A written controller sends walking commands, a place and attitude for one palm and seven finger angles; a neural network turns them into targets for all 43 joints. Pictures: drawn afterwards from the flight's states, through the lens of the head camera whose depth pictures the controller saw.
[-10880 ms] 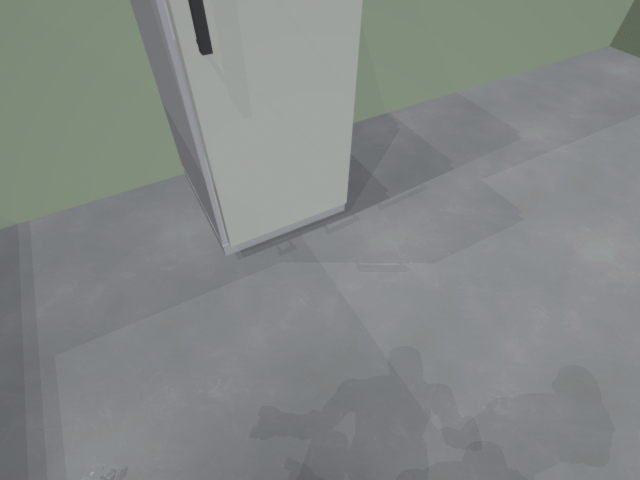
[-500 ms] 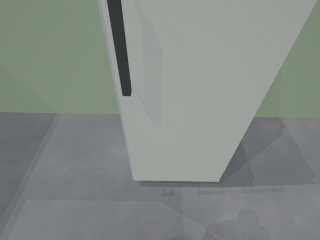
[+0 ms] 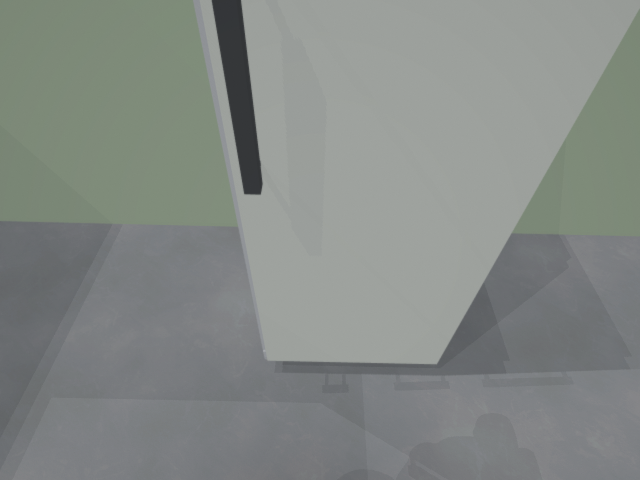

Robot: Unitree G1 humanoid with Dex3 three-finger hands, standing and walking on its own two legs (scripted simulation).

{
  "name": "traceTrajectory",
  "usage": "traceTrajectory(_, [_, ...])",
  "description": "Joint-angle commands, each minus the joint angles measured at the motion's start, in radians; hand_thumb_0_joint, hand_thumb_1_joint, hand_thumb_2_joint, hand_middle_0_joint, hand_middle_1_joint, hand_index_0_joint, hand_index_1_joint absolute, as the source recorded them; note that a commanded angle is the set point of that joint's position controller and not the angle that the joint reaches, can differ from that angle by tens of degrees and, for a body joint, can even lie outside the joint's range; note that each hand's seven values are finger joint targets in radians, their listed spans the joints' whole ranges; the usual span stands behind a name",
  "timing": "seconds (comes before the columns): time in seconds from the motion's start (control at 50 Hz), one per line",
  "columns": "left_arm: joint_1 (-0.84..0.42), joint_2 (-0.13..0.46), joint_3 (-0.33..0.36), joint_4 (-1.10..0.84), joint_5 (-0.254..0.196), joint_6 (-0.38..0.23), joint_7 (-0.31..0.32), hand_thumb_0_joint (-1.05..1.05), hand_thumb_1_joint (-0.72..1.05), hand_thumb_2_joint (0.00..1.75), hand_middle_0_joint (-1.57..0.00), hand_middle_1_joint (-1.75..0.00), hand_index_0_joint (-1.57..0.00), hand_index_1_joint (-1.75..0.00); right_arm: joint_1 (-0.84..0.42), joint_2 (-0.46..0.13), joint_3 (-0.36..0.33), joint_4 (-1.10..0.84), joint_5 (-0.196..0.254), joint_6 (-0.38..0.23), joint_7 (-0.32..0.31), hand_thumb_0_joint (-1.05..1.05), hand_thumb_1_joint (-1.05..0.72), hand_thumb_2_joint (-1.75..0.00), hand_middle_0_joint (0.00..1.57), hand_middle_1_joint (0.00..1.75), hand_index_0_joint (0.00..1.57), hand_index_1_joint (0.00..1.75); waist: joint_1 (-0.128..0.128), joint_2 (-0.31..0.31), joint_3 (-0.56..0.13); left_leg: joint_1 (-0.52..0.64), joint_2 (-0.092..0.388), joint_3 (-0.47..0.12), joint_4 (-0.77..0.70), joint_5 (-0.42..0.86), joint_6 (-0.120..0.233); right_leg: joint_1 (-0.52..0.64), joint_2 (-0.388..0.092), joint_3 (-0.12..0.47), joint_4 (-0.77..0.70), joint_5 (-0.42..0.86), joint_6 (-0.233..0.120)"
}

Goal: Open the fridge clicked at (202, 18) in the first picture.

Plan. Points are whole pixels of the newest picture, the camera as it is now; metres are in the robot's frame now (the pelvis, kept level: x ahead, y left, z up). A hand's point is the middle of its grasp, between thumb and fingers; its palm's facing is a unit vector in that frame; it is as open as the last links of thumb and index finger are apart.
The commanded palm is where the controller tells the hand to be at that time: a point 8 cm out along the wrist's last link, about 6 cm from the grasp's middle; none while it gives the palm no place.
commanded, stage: look again from close up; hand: left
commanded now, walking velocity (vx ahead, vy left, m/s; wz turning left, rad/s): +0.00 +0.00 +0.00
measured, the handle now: (241, 71) +0.54 +0.14 +0.25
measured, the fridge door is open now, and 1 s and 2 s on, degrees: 0 0 0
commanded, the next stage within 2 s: raise the hand to about handle height in 1.06 s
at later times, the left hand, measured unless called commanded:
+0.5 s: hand out of the picture +0.03 +0.19 -0.17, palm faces +0.00 -0.97 -0.24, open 7.4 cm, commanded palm none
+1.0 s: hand out of the picture +0.04 +0.20 -0.17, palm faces +0.00 -0.97 -0.26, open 7.4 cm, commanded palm none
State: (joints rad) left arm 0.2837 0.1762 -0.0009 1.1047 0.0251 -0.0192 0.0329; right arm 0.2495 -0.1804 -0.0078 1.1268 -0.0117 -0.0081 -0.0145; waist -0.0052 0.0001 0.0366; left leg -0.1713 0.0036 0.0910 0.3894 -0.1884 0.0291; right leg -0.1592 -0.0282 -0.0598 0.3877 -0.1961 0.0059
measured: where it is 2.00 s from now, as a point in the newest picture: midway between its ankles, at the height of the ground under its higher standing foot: outside the picture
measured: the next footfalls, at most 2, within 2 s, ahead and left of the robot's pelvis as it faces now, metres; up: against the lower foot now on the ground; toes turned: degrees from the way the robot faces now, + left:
none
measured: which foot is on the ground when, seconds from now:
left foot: down 0.00-1.00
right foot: down 0.00-1.00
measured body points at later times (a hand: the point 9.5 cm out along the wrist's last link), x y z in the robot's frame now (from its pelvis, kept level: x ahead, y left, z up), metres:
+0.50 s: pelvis +0.01 +0.00 +0.00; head +0.02 +0.00 +0.45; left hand +0.03 +0.24 -0.15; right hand +0.04 -0.25 -0.15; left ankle +0.02 +0.10 -0.74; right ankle +0.01 -0.12 -0.74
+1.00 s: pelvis +0.02 -0.01 +0.00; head +0.02 -0.01 +0.45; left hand +0.04 +0.25 -0.15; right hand +0.06 -0.27 -0.15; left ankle +0.02 +0.10 -0.74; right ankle +0.01 -0.12 -0.74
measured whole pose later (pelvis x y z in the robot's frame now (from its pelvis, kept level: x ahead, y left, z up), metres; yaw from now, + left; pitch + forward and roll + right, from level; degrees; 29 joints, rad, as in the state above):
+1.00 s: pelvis +0.02 -0.01 +0.00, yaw +1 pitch -2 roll +0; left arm 0.24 0.23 0.00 1.12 0.02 -0.02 0.02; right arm 0.20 -0.24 0.00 1.13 -0.01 -0.01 -0.01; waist 0.00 0.01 0.03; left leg -0.12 0.01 0.07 0.33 -0.18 0.01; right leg -0.10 -0.02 -0.08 0.33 -0.20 -0.01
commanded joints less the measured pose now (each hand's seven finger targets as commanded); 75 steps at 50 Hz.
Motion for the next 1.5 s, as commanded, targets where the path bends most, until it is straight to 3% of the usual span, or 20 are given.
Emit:
traceTrajectory(0.0, [0.044, 0.126, 0.023, -0.032, -0.004, -0.01, 0.003, 0.0, 0.9, 0.9, -0.2, -0.3, -0.2, -0.3, 0.034, -0.133, -0.02, -0.03, 0.002, -0.018, -0.007, 0.0, -0.9, -0.9, 0.2, 0.3, 0.2, 0.3, 0.006, 0.008, 0.035, -0.023, 0.121, -0.127, -0.111, -0.009, -0.007, -0.034, -0.092, 0.099, -0.089, 0.02, -0.023])
traceTrajectory(0.4, [0.006, 0.165, 0.025, -0.03, -0.005, -0.014, -0.001, 0.0, 0.9, 0.9, -0.2, -0.3, -0.2, -0.3, -0.003, -0.172, -0.016, -0.032, 0.001, -0.025, -0.009, 0.0, -0.9, -0.9, 0.2, 0.3, 0.2, 0.3, 0.006, -0.005, -0.013, 0.034, 0.13, -0.128, -0.11, 0.122, -0.005, 0.015, -0.101, 0.094, -0.094, 0.114, -0.024])
traceTrajectory(0.48, [-0.005, 0.172, 0.026, -0.028, -0.006, -0.012, -0.002, 0.0, 0.9, 0.9, -0.2, -0.3, -0.2, -0.3, -0.011, -0.179, -0.015, -0.03, 0.0, -0.024, -0.009, 0.0, -0.9, -0.9, 0.2, 0.3, 0.2, 0.3, 0.006, 0.003, 0.017, 0.019, 0.127, -0.125, -0.124, 0.082, -0.009, 0.005, -0.102, 0.096, -0.106, 0.082, -0.022])
traceTrajectory(1.08, [-0.034, 0.221, 0.031, -0.033, -0.007, -0.017, -0.009, 0.0, 0.9, 0.9, -0.2, -0.3, -0.2, -0.3, -0.045, -0.222, -0.015, -0.034, -0.001, -0.024, -0.008, 0.0, -0.9, -0.9, 0.2, 0.3, 0.2, 0.3, 0.005, 0.002, -0.009, 0.042, 0.129, -0.126, -0.123, 0.094, -0.013, 0.023, -0.109, 0.105, -0.133, 0.098, -0.029])
traceTrajectory(1.12, [-0.035, 0.224, 0.032, -0.032, -0.007, -0.018, -0.008, 0.0, 0.9, 0.9, -0.2, -0.3, -0.2, -0.3, -0.046, -0.223, -0.014, -0.035, -0.001, -0.025, -0.008, 0.0, -0.9, -0.9, 0.2, 0.3, 0.2, 0.3, 0.005, 0.008, -0.015, 0.043, 0.13, -0.128, -0.12, 0.11, -0.013, 0.032, -0.109, 0.106, -0.13, 0.117, -0.03])
traceTrajectory(1.14, [0.045, 0.131, 0.007, -0.013, -0.004, -0.03, 0.038, 0.0, 0.9, 0.9, -0.2, -0.3, -0.2, -0.3, -0.07, -0.144, 0.0, -0.094, 0.007, -0.035, 0.005, 0.0, -0.9, -0.9, 0.2, 0.3, 0.2, 0.3, 0.022, -0.019, 0.039, -0.047, 0.132, -0.057, 0.086, 0.104, -0.033, -0.013, -0.157, 0.136, -0.065, 0.375, 0.001])
traceTrajectory(1.16, [-0.693, 0.443, 0.274, -1.397, -0.193, -0.248, 0.01, 0.0, 0.88, 0.89, -0.2, -0.32, -0.2, -0.32, -0.031, -0.266, -0.032, -0.423, 0.066, -0.148, -0.049, 0.0, -0.9, -0.9, 0.2, 0.3, 0.2, 0.3, -0.08, 0.117, -0.42, 0.224, -0.021, -0.092, -0.014, 0.196, -0.012, 0.081, -0.018, 0.057, 0.021, 0.302, -0.026])
traceTrajectory(1.18, [-0.207, 0.396, 0.248, -1.18, -0.129, -0.219, 0.034, 0.0, 0.85, 0.88, -0.2, -0.33, -0.2, -0.33, -0.111, -0.229, -0.025, -0.42, 0.054, -0.222, -0.079, 0.0, -0.9, -0.9, 0.2, 0.3, 0.2, 0.3, 0.045, 0.25, -0.369, 0.217, 0.008, -0.049, -0.018, 0.281, 0.0, 0.046, 0.011, 0.027, 0.066, 0.141, -0.057])
traceTrajectory(1.2, [0.009, 0.163, 0.149, -1.091, -0.192, -0.126, 0.042, 0.0, 0.83, 0.87, -0.21, -0.34, -0.21, -0.34, -0.097, -0.185, -0.03, -0.431, 0.066, -0.245, -0.069, 0.0, -0.9, -0.9, 0.2, 0.3, 0.2, 0.3, 0.015, 0.27, -0.218, 0.097, 0.015, -0.07, -0.018, 0.18, -0.041, -0.025, 0.01, -0.028, 0.061, 0.032, -0.046])
traceTrajectory(1.22, [-0.017, 0.099, 0.129, -1.079, -0.21, -0.14, 0.025, 0.0, 0.81, 0.86, -0.21, -0.36, -0.21, -0.36, -0.061, -0.188, -0.026, -0.416, 0.072, -0.259, -0.063, 0.0, -0.9, -0.9, 0.2, 0.3, 0.2, 0.3, -0.029, 0.11, -0.104, 0.049, 0.017, -0.087, -0.005, 0.086, -0.029, -0.097, 0.021, -0.039, 0.055, 0.022, -0.033])
traceTrajectory(1.24, [-0.09, 0.133, 0.167, -1.106, -0.233, -0.197, 0.008, 0.0, 0.78, 0.85, -0.21, -0.37, -0.21, -0.37, -0.087, -0.21, -0.043, -0.47, 0.061, -0.275, -0.064, 0.0, -0.9, -0.9, 0.2, 0.3, 0.2, 0.3, -0.047, 0.036, -0.005, -0.034, 0.011, -0.105, 0.035, -0.009, -0.02, -0.183, 0.023, -0.048, 0.06, -0.041, -0.021])
traceTrajectory(1.26, [-0.052, 0.143, 0.206, -1.038, -0.238, -0.257, -0.018, 0.0, 0.76, 0.84, -0.21, -0.39, -0.21, -0.39, -0.075, -0.217, -0.055, -0.478, 0.045, -0.283, -0.062, 0.0, -0.9, -0.9, 0.2, 0.3, 0.2, 0.3, -0.046, -0.058, -0.006, -0.104, 0.004, -0.107, 0.076, -0.076, -0.02, -0.251, 0.024, -0.053, 0.08, -0.115, -0.014])
traceTrajectory(1.28, [0.073, 0.095, 0.215, -0.95, -0.258, -0.321, -0.062, 0.0, 0.74, 0.83, -0.21, -0.4, -0.21, -0.4, -0.088, -0.205, -0.061, -0.5, 0.036, -0.291, -0.056, 0.0, -0.9, -0.9, 0.2, 0.3, 0.2, 0.3, -0.012, -0.128, 0.011, -0.184, -0.003, -0.106, 0.123, -0.114, -0.026, -0.31, 0.032, -0.058, 0.119, -0.174, -0.015])
traceTrajectory(1.3, [0.179, 0.094, 0.243, -0.874, -0.269, -0.387, -0.12, 0.0, 0.71, 0.82, -0.21, -0.42, -0.21, -0.42, -0.096, -0.203, -0.068, -0.53, 0.037, -0.301, -0.041, 0.0, -0.9, -0.9, 0.2, 0.3, 0.2, 0.3, 0.03, -0.116, 0.001, -0.246, -0.016, -0.097, 0.173, -0.107, -0.035, -0.32, 0.029, -0.048, 0.164, -0.185, -0.025])
traceTrajectory(1.32, [0.236, 0.073, 0.243, -0.852, -0.288, -0.46, -0.184, 0.0, 0.69, 0.81, -0.22, -0.43, -0.22, -0.43, -0.108, -0.197, -0.07, -0.548, 0.029, -0.304, -0.026, 0.0, -0.9, -0.9, 0.2, 0.3, 0.2, 0.3, 0.051, -0.17, -0.044, -0.307, -0.018, -0.087, 0.23, -0.104, -0.039, -0.354, 0.029, -0.04, 0.222, -0.199, -0.026])
traceTrajectory(1.36, [0.28, 0.098, 0.278, -0.826, -0.317, -0.597, -0.326, 0.0, 0.64, 0.79, -0.22, -0.47, -0.22, -0.47, -0.128, -0.201, -0.082, -0.589, 0.033, -0.31, 0.0, 0.0, -0.9, -0.9, 0.2, 0.3, 0.2, 0.3, 0.065, -0.194, -0.1, -0.425, -0.023, -0.074, 0.349, -0.107, -0.04, -0.396, 0.023, -0.002, 0.324, -0.181, -0.031])
traceTrajectory(1.38, [0.26, 0.134, 0.291, -0.858, -0.328, -0.642, -0.401, 0.0, 0.62, 0.78, -0.22, -0.48, -0.22, -0.48, -0.138, -0.209, -0.085, -0.622, 0.038, -0.318, 0.01, 0.0, -0.9, -0.9, 0.2, 0.3, 0.2, 0.3, 0.061, -0.136, -0.155, -0.45, -0.028, -0.068, 0.393, -0.095, -0.037, -0.387, 0.013, 0.025, 0.358, -0.146, -0.034])
traceTrajectory(1.4, [0.287, 0.203, 0.366, -0.856, -0.343, -0.63, -0.452, 0.0, 0.6, 0.77, -0.22, -0.5, -0.22, -0.5, -0.126, -0.218, -0.091, -0.652, 0.043, -0.314, 0.014, 0.0, -0.9, -0.9, 0.2, 0.3, 0.2, 0.3, 0.088, -0.072, -0.203, -0.445, -0.03, -0.061, 0.412, -0.064, -0.033, -0.353, 0.005, 0.052, 0.379, -0.113, -0.042])
traceTrajectory(1.42, [0.267, 0.214, 0.371, -0.955, -0.377, -0.595, -0.483, 0.0, 0.57, 0.76, -0.22, -0.51, -0.22, -0.51, -0.153, -0.221, -0.085, -0.701, 0.049, -0.309, 0.01, 0.0, -0.9, -0.9, 0.2, 0.3, 0.2, 0.3, 0.091, -0.014, -0.259, -0.433, -0.037, -0.046, 0.414, -0.062, -0.027, -0.326, 0.001, 0.062, 0.371, -0.115, -0.036])
traceTrajectory(1.48, [0.159, 0.238, 0.407, -1.162, -0.435, -0.472, -0.472, 0.0, 0.5, 0.73, -0.23, -0.55, -0.23, -0.55, -0.131, -0.2, -0.071, -0.753, 0.06, -0.293, -0.022, 0.0, -0.9, -0.9, 0.2, 0.3, 0.2, 0.3, 0.069, -0.013, -0.337, -0.392, -0.027, -0.052, 0.419, -0.04, -0.011, -0.297, 0.005, 0.075, 0.34, -0.104, -0.01])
